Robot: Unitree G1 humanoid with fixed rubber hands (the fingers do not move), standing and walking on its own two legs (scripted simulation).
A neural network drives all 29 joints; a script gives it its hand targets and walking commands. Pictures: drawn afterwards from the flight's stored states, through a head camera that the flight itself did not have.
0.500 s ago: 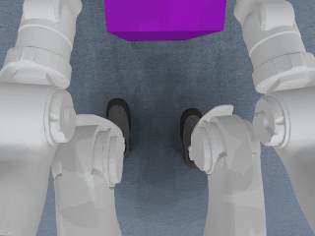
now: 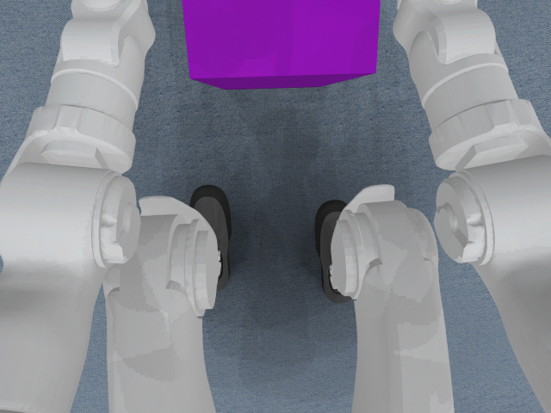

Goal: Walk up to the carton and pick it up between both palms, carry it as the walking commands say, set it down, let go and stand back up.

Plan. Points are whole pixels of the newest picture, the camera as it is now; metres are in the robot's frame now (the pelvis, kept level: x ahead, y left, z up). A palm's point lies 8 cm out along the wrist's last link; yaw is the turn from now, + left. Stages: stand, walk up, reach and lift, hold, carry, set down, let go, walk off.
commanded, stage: reach and lift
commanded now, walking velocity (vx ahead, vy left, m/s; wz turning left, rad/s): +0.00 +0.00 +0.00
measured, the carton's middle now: out of the picture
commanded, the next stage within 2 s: none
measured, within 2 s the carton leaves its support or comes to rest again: leaves its support in 0.94 s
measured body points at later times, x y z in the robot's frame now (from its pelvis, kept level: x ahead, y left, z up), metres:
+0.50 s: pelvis +0.00 +0.01 -0.01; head +0.37 +0.01 +0.22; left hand +0.57 +0.14 -0.19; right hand +0.56 -0.12 -0.19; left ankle +0.14 +0.13 -0.35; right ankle +0.10 -0.12 -0.35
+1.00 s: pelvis +0.00 +0.01 -0.02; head +0.37 +0.00 +0.23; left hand +0.58 +0.14 -0.18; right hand +0.56 -0.11 -0.18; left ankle +0.14 +0.13 -0.35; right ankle +0.10 -0.12 -0.35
